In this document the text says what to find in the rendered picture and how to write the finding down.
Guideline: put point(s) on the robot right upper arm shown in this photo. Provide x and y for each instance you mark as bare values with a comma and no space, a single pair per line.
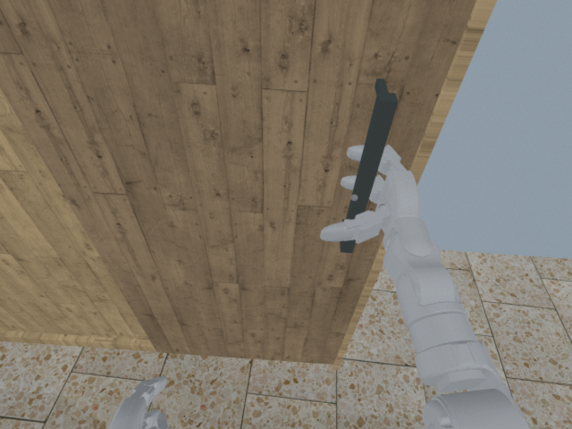
484,409

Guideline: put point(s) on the handle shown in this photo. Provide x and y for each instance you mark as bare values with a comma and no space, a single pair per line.
384,109

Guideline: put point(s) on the robot left hand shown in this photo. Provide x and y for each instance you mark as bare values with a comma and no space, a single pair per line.
132,412

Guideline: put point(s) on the right robot forearm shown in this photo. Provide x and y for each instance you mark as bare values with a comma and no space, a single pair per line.
448,354

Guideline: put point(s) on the robot right hand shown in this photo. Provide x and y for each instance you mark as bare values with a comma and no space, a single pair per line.
398,193

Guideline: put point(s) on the wardrobe door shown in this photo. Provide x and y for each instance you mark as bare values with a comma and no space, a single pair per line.
52,280
202,143

